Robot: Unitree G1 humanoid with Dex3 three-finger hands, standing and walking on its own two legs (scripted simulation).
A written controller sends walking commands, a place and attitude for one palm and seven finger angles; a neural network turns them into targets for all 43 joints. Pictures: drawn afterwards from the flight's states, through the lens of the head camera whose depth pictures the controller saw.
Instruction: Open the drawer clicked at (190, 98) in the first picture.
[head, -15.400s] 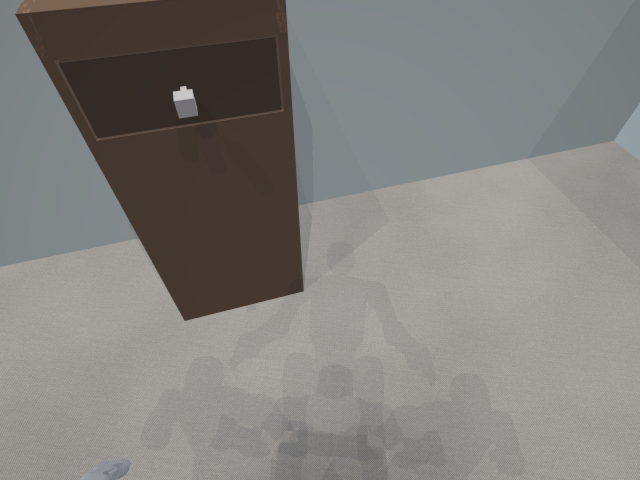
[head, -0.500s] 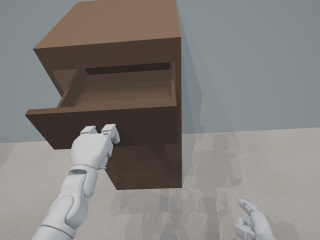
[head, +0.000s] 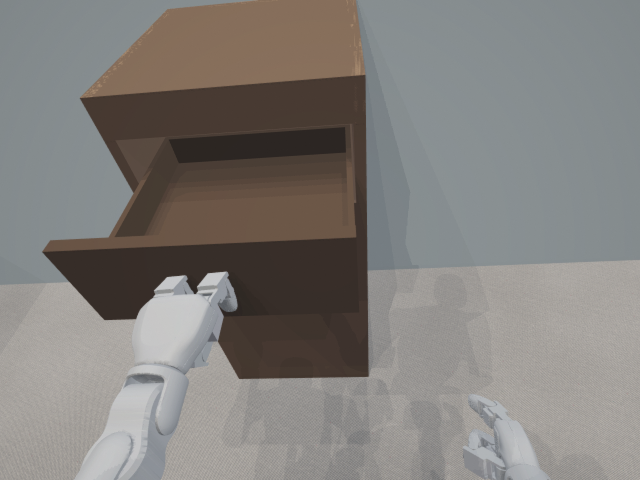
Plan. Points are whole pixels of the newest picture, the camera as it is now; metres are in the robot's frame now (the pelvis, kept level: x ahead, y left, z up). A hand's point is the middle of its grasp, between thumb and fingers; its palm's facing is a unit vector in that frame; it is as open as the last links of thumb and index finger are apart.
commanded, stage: pull the drawer open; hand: left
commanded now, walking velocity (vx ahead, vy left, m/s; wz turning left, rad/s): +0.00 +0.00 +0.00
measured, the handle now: (206, 308) +0.29 +0.19 +0.08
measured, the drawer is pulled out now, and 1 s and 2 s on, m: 0.25 0.30 0.29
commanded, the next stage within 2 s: open the thumb to release the handle in 0.98 s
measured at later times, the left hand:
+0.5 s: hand (188, 383) +0.20 +0.19 +0.06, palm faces +0.05 -0.13 -0.99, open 7.0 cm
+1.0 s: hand (188, 385) +0.20 +0.19 +0.06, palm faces +0.07 -0.16 -0.99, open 7.0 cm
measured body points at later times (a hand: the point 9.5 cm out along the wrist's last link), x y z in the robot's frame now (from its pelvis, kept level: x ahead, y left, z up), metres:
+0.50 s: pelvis +0.00 +0.00 +0.00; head +0.00 -0.05 +0.44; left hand +0.20 +0.19 +0.11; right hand +0.23 -0.19 -0.10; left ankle -0.01 +0.12 -0.74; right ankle -0.01 -0.10 -0.74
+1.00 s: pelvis +0.01 +0.00 -0.01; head +0.02 -0.04 +0.44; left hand +0.19 +0.19 +0.11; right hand +0.23 -0.20 -0.11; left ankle -0.01 +0.12 -0.74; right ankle -0.01 -0.10 -0.74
